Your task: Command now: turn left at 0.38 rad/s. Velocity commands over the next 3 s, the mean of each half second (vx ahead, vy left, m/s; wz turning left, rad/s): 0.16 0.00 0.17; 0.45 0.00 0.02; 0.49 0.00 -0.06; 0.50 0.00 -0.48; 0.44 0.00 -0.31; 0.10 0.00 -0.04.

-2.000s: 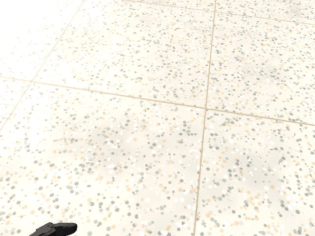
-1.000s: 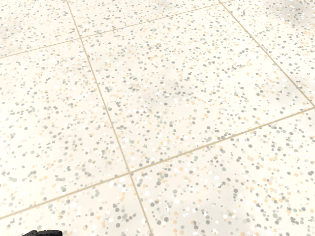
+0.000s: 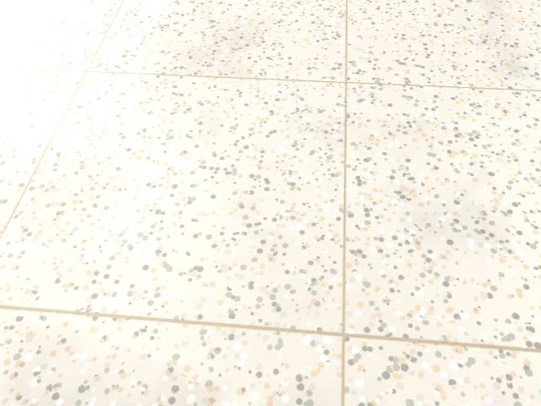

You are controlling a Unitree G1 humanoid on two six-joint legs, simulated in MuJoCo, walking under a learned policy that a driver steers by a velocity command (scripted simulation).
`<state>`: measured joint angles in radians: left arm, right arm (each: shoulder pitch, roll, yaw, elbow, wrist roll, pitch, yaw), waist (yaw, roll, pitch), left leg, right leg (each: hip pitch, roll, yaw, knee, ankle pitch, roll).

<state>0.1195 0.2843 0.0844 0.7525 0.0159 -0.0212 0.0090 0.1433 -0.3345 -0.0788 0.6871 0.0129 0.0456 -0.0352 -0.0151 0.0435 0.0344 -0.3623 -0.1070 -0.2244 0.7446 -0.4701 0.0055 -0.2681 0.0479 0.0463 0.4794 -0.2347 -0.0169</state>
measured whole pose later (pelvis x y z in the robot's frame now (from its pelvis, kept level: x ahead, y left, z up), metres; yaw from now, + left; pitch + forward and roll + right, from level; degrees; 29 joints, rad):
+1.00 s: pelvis +0.29 -0.04 +0.01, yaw +3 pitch +1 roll -1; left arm 0.35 0.27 0.04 0.85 0.00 -0.09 -0.02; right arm 0.19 -0.31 -0.06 0.72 0.01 -0.07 0.00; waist 0.05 0.05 0.02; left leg -0.68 0.13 -0.04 0.89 -0.06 -0.01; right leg -0.07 0.07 -0.05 0.24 -0.19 -0.08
